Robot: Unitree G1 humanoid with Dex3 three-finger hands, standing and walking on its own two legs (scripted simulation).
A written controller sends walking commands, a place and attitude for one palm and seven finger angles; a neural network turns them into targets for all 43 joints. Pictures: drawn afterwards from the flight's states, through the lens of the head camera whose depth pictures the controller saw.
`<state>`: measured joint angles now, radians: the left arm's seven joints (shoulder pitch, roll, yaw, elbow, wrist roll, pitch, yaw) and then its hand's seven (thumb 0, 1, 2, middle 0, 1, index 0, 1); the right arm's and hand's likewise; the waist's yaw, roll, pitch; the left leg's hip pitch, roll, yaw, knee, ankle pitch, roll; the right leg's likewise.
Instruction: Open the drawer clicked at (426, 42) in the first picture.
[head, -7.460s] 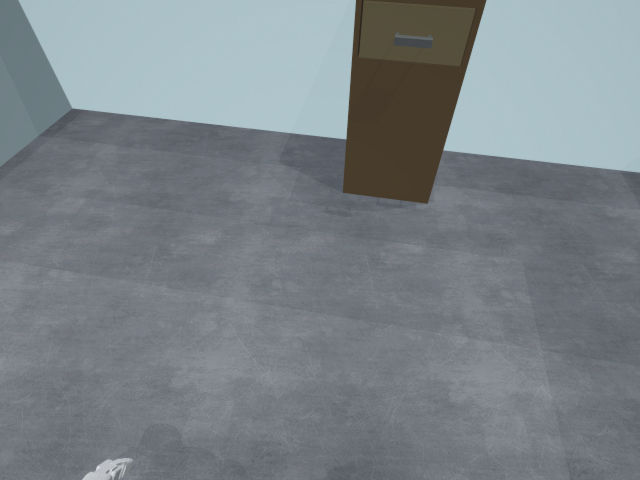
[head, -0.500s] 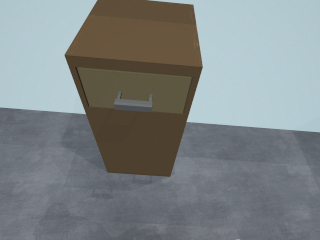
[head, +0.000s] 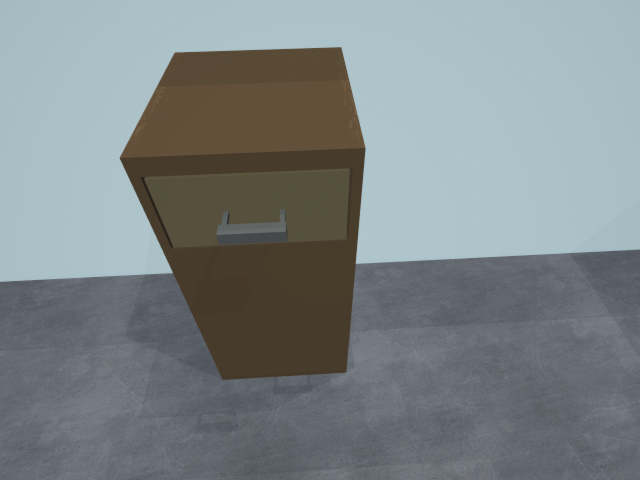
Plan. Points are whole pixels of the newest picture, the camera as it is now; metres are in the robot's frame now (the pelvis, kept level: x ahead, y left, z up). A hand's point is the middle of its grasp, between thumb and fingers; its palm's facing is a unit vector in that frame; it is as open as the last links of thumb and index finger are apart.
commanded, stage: come to a stop and stand still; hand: left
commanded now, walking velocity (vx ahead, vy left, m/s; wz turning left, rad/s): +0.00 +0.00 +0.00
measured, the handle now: (253, 224) +0.56 +0.15 -0.03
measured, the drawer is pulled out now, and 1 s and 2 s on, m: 0.00 0.00 0.00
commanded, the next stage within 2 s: look again from close up in 0.50 s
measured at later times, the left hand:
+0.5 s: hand out of the picture -0.05 +0.12 -0.18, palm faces +0.06 -0.99 -0.14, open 7.4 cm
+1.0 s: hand out of the picture +0.03 +0.17 -0.18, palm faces +0.03 -0.98 -0.21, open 7.4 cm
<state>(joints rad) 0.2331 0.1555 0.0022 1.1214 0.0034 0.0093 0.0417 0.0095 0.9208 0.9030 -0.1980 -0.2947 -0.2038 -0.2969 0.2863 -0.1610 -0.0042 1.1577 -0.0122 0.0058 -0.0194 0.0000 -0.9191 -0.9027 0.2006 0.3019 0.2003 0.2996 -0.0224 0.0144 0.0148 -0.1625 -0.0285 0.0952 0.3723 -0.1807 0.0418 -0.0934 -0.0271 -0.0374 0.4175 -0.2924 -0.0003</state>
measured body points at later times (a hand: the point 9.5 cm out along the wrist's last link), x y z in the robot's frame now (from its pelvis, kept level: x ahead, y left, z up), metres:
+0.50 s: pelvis -0.01 -0.02 +0.00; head -0.01 -0.03 +0.45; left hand -0.05 +0.17 -0.16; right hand -0.04 -0.22 -0.17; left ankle +0.02 +0.09 -0.74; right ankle -0.04 -0.11 -0.74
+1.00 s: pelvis +0.02 -0.01 -0.01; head +0.02 -0.01 +0.44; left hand +0.03 +0.22 -0.16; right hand +0.02 -0.23 -0.17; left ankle +0.02 +0.09 -0.74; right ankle -0.04 -0.11 -0.74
